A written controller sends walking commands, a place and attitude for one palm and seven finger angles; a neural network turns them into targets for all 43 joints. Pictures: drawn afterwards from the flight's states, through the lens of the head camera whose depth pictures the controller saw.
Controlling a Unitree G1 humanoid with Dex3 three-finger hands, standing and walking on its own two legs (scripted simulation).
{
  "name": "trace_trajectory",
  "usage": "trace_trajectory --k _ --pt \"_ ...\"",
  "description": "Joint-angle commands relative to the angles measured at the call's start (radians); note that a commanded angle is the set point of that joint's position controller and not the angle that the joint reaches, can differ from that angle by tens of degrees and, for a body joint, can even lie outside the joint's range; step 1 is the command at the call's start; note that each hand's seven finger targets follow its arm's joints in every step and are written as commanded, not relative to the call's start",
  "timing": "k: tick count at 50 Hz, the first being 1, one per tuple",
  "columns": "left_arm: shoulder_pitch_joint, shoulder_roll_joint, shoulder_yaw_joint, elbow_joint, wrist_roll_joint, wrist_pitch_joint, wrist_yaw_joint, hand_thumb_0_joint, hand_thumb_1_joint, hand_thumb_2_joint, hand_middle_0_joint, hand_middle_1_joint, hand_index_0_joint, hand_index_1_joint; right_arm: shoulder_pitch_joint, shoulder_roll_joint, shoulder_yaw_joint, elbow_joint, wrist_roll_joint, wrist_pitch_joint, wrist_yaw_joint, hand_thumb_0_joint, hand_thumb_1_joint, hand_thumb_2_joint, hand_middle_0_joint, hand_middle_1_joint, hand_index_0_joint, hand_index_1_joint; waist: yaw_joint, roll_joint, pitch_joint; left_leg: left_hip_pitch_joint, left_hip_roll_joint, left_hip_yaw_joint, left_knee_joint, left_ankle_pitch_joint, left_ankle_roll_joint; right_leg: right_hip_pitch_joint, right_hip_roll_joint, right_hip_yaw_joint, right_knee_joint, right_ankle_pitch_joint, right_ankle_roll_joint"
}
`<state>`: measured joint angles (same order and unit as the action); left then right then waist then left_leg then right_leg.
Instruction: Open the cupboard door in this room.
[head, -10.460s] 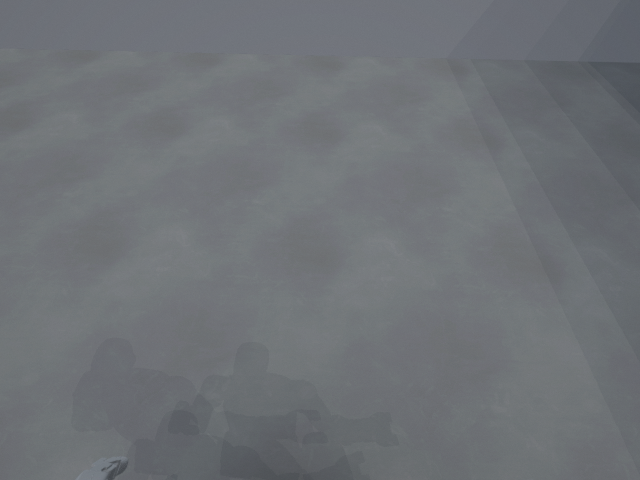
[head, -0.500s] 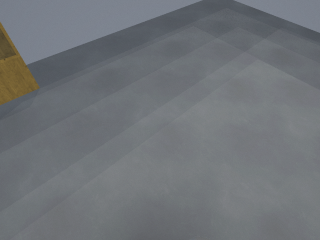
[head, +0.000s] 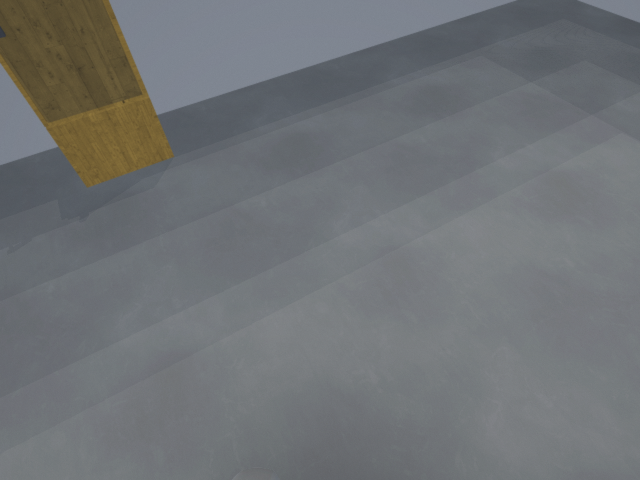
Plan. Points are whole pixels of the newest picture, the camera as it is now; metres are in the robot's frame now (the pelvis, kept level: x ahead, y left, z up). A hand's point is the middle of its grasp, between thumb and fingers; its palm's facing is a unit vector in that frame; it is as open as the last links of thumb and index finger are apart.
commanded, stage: stand and wait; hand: left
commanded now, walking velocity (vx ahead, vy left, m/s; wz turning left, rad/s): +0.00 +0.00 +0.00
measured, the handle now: out of the picture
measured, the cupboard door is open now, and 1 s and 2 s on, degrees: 0 0 0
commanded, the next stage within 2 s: turn or walk to find it in 0.26 s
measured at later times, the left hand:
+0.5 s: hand out of the picture -0.03 +0.20 -0.18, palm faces +0.09 -0.97 -0.21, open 7.4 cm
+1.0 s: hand out of the picture -0.02 +0.24 -0.18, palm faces +0.18 -0.96 -0.24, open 7.4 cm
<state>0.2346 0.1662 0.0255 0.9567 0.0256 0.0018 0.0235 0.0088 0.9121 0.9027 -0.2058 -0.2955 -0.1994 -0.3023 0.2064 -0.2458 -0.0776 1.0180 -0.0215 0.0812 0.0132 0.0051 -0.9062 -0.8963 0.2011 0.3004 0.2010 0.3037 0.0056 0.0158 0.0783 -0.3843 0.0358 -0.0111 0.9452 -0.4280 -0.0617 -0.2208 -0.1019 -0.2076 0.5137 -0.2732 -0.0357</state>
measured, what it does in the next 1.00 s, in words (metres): steps on the spot: left foot, then right foot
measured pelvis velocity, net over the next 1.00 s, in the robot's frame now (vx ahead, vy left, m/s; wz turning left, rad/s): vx -0.06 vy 0.03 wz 0.17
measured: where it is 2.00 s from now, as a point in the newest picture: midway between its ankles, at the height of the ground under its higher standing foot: outside the picture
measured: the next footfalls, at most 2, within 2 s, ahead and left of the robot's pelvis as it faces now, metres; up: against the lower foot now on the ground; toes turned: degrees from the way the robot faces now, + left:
left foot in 0.12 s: +0.01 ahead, +0.15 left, +0.00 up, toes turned +4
right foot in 0.42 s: +0.01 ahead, -0.10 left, +0.00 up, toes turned -4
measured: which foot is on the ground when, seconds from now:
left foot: up 0.00-0.10, down 0.12-1.00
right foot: down 0.00-0.14, up 0.16-0.40, down 0.42-0.88, up 0.90-1.00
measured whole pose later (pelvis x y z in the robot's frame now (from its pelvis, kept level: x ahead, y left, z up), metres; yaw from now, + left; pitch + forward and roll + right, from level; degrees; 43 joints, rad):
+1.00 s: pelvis -0.06 +0.03 -0.01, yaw +10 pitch +1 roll -1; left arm 0.15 0.21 0.06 1.00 0.01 0.06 0.03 0.01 0.91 0.90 -0.20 -0.29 -0.20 -0.30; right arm 0.30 -0.16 -0.05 1.02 -0.03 0.03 -0.01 0.00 -0.90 -0.90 0.20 0.30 0.20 0.30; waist -0.04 0.00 0.06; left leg -0.37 -0.03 -0.08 0.57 -0.22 0.02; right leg -0.40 -0.04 -0.07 0.94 -0.49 0.03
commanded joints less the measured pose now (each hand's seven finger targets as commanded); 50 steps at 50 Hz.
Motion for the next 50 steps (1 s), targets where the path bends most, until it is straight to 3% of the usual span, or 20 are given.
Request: trace_trajectory --k 1,4,5,6,7,8,10,13,16,19,21,23,26,30,40,42,44,45,47,50 --pt "0.089 0.225 0.056 0.000 0.007 -0.012 0.010 0.000 0.900 0.900 -0.200 -0.300 -0.200 -0.300 -0.063 -0.014 0.019 -0.077 0.015 -0.048 -0.011 0.000 -0.900 -0.900 0.200 0.300 0.200 0.300 0.052 -0.211 -0.108 0.027 -0.019 0.066 -0.216 -0.027 0.014 0.142 -0.231 0.216 -0.140 0.468 -0.115" --pt "0.047 0.207 0.049 0.027 -0.007 -0.005 0.012 0.000 0.900 0.900 -0.200 -0.300 -0.200 -0.300 0.035 -0.017 0.028 -0.026 0.014 -0.068 -0.019 0.000 -0.900 -0.900 0.200 0.300 0.200 0.300 -0.008 -0.177 -0.134 0.240 -0.012 0.089 -0.525 0.210 0.028 0.056 -0.183 0.171 -0.060 0.366 -0.042" --pt "0.051 0.171 0.040 0.026 -0.016 0.000 0.010 0.000 0.900 0.900 -0.200 -0.300 -0.200 -0.300 0.054 -0.057 0.023 -0.018 0.012 -0.080 -0.020 0.000 -0.900 -0.900 0.200 0.300 0.200 0.300 -0.015 -0.055 -0.148 0.344 0.059 0.013 -0.595 0.317 0.051 -0.028 -0.124 0.132 0.018 0.247 0.007" --pt "0.078 0.116 0.027 0.019 -0.019 0.007 0.006 0.000 0.900 0.900 -0.200 -0.300 -0.200 -0.300 0.042 -0.124 0.012 -0.022 0.005 -0.086 -0.024 0.000 -0.900 -0.900 0.200 0.300 0.200 0.300 -0.002 0.144 -0.139 0.380 0.225 -0.164 -0.603 0.475 0.118 -0.149 -0.041 0.087 0.100 0.032 0.059" --pt "0.048 0.096 0.013 0.015 -0.016 0.011 0.005 0.000 0.900 0.900 -0.200 -0.300 -0.200 -0.300 0.033 -0.146 0.014 -0.027 0.005 -0.082 -0.031 0.000 -0.900 -0.900 0.200 0.300 0.200 0.300 -0.011 0.195 -0.091 0.302 0.312 -0.221 -0.652 0.547 0.186 -0.163 -0.005 0.089 0.200 -0.212 0.078" --pt "0.001 0.096 0.011 0.029 -0.014 0.025 0.010 0.000 0.900 0.900 -0.200 -0.300 -0.200 -0.300 0.017 -0.123 0.018 -0.009 0.001 -0.087 -0.044 0.000 -0.900 -0.900 0.200 0.300 0.200 0.300 -0.029 0.260 -0.058 0.228 0.299 -0.226 -0.701 0.533 0.210 -0.147 -0.004 0.139 0.290 -0.274 0.087" --pt "0.030 0.096 0.011 0.069 -0.013 0.030 0.003 0.000 0.900 0.900 -0.200 -0.300 -0.200 -0.300 -0.050 -0.085 0.033 -0.007 0.003 -0.088 -0.053 0.000 -0.900 -0.900 0.200 0.300 0.200 0.300 0.008 0.200 -0.020 0.216 0.252 -0.146 -0.670 0.588 0.218 -0.149 -0.007 0.181 0.342 -0.223 0.077" --pt "0.061 0.069 -0.001 0.103 -0.011 0.023 -0.004 0.000 0.900 0.900 -0.200 -0.300 -0.200 -0.300 -0.051 -0.086 0.029 0.006 0.006 -0.092 -0.054 0.000 -0.900 -0.900 0.200 0.300 0.200 0.300 0.011 0.122 -0.050 0.275 0.217 -0.085 -0.642 0.643 0.211 -0.130 0.000 0.164 0.266 -0.177 0.086" --pt "0.056 0.074 0.000 0.106 -0.014 0.017 0.000 0.000 0.900 0.900 -0.200 -0.300 -0.200 -0.300 -0.026 -0.089 0.019 0.018 0.007 -0.086 -0.048 0.000 -0.900 -0.900 0.200 0.300 0.200 0.300 -0.002 0.103 -0.046 0.259 0.200 -0.105 -0.614 0.645 0.202 -0.074 0.015 0.134 0.127 -0.130 0.096" --pt "0.117 0.087 0.004 0.126 -0.012 0.005 0.005 0.000 0.900 0.900 -0.200 -0.300 -0.200 -0.300 -0.038 -0.075 0.017 0.015 0.014 -0.085 -0.044 0.000 -0.900 -0.900 0.200 0.300 0.200 0.300 0.025 0.072 -0.073 0.206 0.155 -0.104 -0.546 0.534 0.156 0.045 0.007 0.128 -0.078 0.058 0.095" --pt "0.115 0.133 0.005 0.129 -0.006 -0.008 0.012 0.000 0.900 0.900 -0.200 -0.300 -0.200 -0.300 -0.024 -0.021 0.026 0.008 0.022 -0.086 -0.036 0.000 -0.900 -0.900 0.200 0.300 0.200 0.300 0.008 -0.061 -0.077 0.145 0.058 -0.024 -0.478 0.345 0.087 0.094 -0.102 0.237 -0.140 0.225 0.052" --pt "0.067 0.157 0.013 0.118 -0.008 -0.014 0.010 0.000 0.900 0.900 -0.200 -0.300 -0.200 -0.300 -0.013 0.004 0.028 0.011 0.014 -0.069 -0.035 0.000 -0.900 -0.900 0.200 0.300 0.200 0.300 -0.004 -0.237 -0.035 0.162 0.001 0.029 -0.445 0.183 0.053 -0.013 -0.161 0.303 -0.197 0.132 -0.014" --pt "0.020 0.135 0.006 0.106 -0.012 -0.008 0.009 0.000 0.900 0.900 -0.200 -0.300 -0.200 -0.300 0.038 0.007 0.037 0.043 0.008 -0.070 -0.034 0.000 -0.900 -0.900 0.200 0.300 0.200 0.300 -0.022 -0.145 0.004 0.222 0.025 0.009 -0.497 0.235 0.060 -0.103 -0.115 0.257 -0.206 -0.014 -0.006" --pt "0.037 0.120 0.010 0.115 -0.016 0.004 0.010 0.000 0.900 0.900 -0.200 -0.300 -0.200 -0.300 0.043 -0.014 0.044 0.057 0.008 -0.079 -0.034 0.000 -0.900 -0.900 0.200 0.300 0.200 0.300 0.005 -0.009 0.022 0.122 0.058 -0.052 -0.563 0.242 0.079 -0.022 -0.050 0.193 -0.156 -0.043 0.038" --pt "-0.031 0.181 0.061 0.010 -0.006 0.017 0.013 0.000 0.900 0.900 -0.200 -0.300 -0.200 -0.300 0.107 -0.016 0.010 -0.009 -0.001 -0.052 -0.021 0.000 -0.900 -0.900 0.200 0.300 0.200 0.300 -0.011 -0.116 -0.051 0.048 0.023 -0.002 -0.307 0.141 0.064 -0.072 -0.219 0.205 -0.152 -0.141 -0.044" --pt "-0.060 0.166 0.062 -0.012 -0.006 0.025 0.012 0.000 0.900 0.900 -0.200 -0.300 -0.200 -0.300 0.124 -0.031 0.005 -0.025 -0.003 -0.054 -0.017 0.000 -0.900 -0.900 0.200 0.300 0.200 0.300 -0.026 -0.005 -0.034 0.045 0.060 -0.092 -0.404 0.175 0.089 -0.129 -0.147 0.128 -0.041 -0.185 0.002" --pt "-0.078 0.114 0.055 -0.037 -0.014 0.032 0.007 0.000 0.900 0.900 -0.200 -0.300 -0.200 -0.300 0.143 -0.107 -0.009 -0.048 -0.013 -0.062 -0.021 0.000 -0.900 -0.900 0.200 0.300 0.200 0.300 -0.045 0.255 0.002 -0.021 0.198 -0.442 -0.680 0.091 0.179 -0.173 0.046 0.047 0.272 -0.213 0.077" --pt "-0.087 0.109 0.053 -0.050 -0.010 0.033 0.008 0.000 0.900 0.900 -0.200 -0.300 -0.200 -0.300 0.153 -0.127 -0.016 -0.049 -0.010 -0.069 -0.029 0.000 -0.900 -0.900 0.200 0.300 0.200 0.300 -0.050 0.277 -0.022 0.024 0.238 -0.527 -0.726 0.156 0.237 -0.213 0.057 0.117 0.430 -0.276 0.069" --pt "-0.092 0.106 0.051 -0.058 -0.009 0.023 0.003 0.000 0.900 0.900 -0.200 -0.300 -0.200 -0.300 0.133 -0.129 -0.018 -0.056 -0.008 -0.076 -0.038 0.000 -0.900 -0.900 0.200 0.300 0.200 0.300 -0.034 0.176 -0.096 0.120 0.235 -0.513 -0.665 0.276 0.272 -0.273 0.047 0.194 0.529 -0.263 0.066" --pt "-0.099 0.085 0.039 -0.058 -0.018 0.014 0.000 0.000 0.900 0.900 -0.200 -0.300 -0.200 -0.300 0.113 -0.127 -0.016 -0.063 -0.011 -0.075 -0.042 0.000 -0.900 -0.900 0.200 0.300 0.200 0.300 -0.036 0.128 -0.148 0.198 0.191 -0.422 -0.617 0.423 0.259 -0.236 0.065 0.199 0.427 -0.246 0.074"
